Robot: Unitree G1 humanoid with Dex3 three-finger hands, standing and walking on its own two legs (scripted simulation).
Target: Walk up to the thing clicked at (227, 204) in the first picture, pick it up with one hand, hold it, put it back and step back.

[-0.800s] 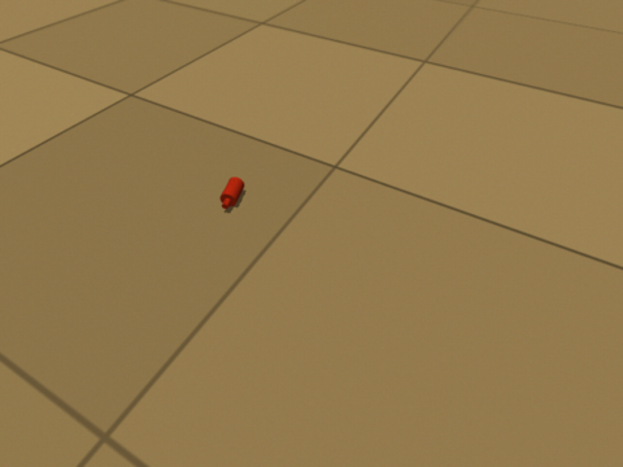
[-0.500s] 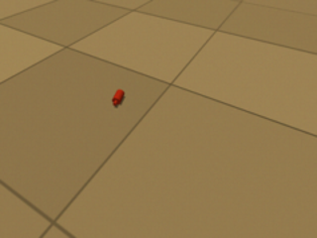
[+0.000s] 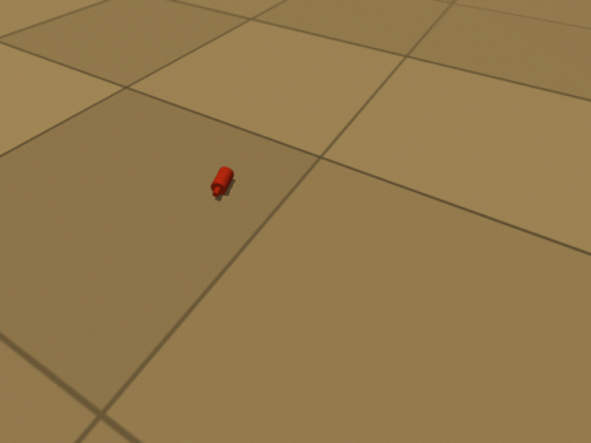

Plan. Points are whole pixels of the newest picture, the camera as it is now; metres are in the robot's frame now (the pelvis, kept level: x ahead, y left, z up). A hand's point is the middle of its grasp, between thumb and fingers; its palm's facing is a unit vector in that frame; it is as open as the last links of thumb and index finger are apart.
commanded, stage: stand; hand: left
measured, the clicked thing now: (221, 183) +1.41 +0.38 -0.74
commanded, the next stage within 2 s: walk up in 0.32 s
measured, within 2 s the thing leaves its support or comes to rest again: neither
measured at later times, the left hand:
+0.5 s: hand out of the picture +0.08 +0.30 -0.15, palm faces +0.21 -0.92 -0.33, open 7.4 cm
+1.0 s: hand (71, 414) +0.21 +0.36 -0.15, palm faces +0.43 -0.86 -0.27, open 7.4 cm
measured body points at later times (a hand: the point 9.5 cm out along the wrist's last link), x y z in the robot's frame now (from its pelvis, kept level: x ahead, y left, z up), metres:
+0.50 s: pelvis +0.02 +0.01 -0.01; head +0.03 +0.03 +0.44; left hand +0.06 +0.35 -0.12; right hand +0.13 -0.30 -0.12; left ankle +0.04 +0.13 -0.71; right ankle -0.01 -0.12 -0.75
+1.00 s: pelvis +0.23 +0.05 -0.01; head +0.21 +0.09 +0.44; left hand +0.18 +0.40 -0.13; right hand +0.41 -0.23 -0.09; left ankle +0.11 +0.18 -0.75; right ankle +0.44 -0.05 -0.69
